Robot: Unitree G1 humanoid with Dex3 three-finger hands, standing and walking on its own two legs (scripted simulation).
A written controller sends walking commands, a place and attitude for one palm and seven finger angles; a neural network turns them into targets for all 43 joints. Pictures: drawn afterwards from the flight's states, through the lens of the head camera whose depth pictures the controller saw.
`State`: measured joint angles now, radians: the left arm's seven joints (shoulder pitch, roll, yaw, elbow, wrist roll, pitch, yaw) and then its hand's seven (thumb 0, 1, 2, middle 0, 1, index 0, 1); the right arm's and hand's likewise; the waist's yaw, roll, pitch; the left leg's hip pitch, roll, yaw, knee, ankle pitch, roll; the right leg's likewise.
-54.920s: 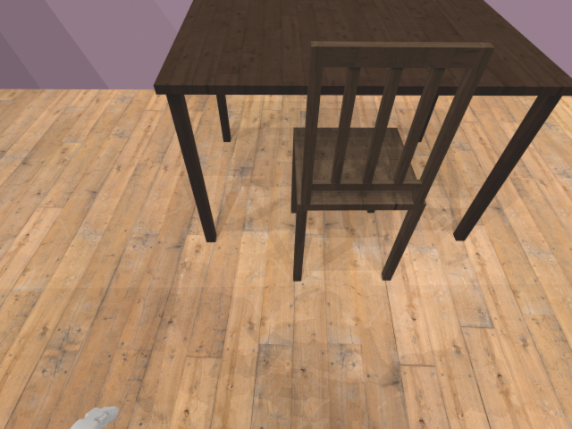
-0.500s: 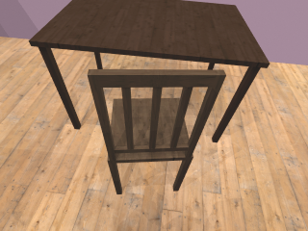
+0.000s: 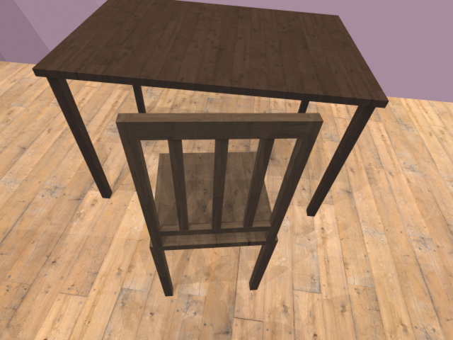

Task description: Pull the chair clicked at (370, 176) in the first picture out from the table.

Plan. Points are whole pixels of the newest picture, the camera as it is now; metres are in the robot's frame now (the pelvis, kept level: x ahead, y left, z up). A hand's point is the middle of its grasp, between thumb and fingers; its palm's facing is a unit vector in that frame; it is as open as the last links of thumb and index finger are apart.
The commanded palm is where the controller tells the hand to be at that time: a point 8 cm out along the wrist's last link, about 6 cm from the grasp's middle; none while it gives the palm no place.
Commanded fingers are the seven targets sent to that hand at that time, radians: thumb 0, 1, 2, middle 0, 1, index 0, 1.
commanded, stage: look again from close up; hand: left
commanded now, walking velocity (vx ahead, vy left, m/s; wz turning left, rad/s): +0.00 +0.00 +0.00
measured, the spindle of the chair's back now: (218, 189) +0.46 +0.05 -0.05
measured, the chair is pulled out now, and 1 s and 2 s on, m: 0.25 0.25 0.25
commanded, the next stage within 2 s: raise the hand toward the chair's back in 0.32 s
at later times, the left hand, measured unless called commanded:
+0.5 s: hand out of the picture +0.05 +0.18 -0.14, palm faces +0.15 -0.96 -0.22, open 7.4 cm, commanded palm +0.11 +0.22 -0.07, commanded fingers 0.00 0.78 0.85 -0.19 -0.28 -0.19 -0.28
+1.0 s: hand out of the picture +0.13 +0.16 -0.05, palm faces +0.30 -0.95 -0.08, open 10.6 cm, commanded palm +0.13 +0.21 -0.06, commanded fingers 0.00 0.20 0.60 -0.13 -0.19 -0.13 -0.19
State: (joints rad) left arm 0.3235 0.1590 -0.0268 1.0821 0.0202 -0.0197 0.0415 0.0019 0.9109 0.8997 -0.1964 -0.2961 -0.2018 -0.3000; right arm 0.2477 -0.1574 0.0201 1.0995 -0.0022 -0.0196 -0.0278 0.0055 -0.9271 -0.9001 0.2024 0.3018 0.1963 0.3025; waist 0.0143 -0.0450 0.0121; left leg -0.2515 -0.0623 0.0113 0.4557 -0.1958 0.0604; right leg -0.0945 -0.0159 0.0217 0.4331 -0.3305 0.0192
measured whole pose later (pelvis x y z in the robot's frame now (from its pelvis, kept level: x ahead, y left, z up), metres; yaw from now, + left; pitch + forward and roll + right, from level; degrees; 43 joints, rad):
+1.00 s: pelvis -0.05 -0.06 -0.11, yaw +1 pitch +15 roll -2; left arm 0.52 0.19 0.18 -0.03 -0.24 -0.59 -0.09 0.02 0.43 0.70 -0.15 -0.22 -0.15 -0.23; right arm 0.12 -0.23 -0.02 0.54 -0.01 -0.20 -0.07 0.01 -0.91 -0.90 0.20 0.30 0.20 0.30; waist 0.07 -0.01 -0.16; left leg -1.05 0.02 -0.09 1.25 -0.46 -0.03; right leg -0.87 0.06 -0.14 1.25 -0.65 -0.10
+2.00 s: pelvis -0.05 +0.00 -0.08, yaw -1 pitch +13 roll -4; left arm 0.31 0.24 0.17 0.02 -0.22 -0.42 -0.06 -0.01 -0.49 0.30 -0.06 -0.08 -0.06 -0.08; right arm 0.21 -0.21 0.04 0.54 0.00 -0.15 -0.06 0.01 -0.91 -0.90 0.21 0.30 0.20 0.30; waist 0.00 0.03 -0.14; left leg -0.95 0.00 -0.03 1.11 -0.40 0.05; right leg -0.76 0.03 -0.08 1.07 -0.55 0.00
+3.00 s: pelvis -0.03 -0.03 -0.09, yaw -1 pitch +16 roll -2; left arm 0.19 0.21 0.18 0.17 -0.23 -0.44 -0.09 -0.01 -0.50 0.30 -0.06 -0.08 -0.06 -0.08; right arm 0.20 -0.24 0.01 0.58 0.00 -0.13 -0.05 0.01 -0.91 -0.90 0.20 0.30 0.20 0.30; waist -0.01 0.03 -0.15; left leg -0.98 0.01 -0.03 1.13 -0.43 0.01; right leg -0.81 0.04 -0.08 1.13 -0.60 -0.05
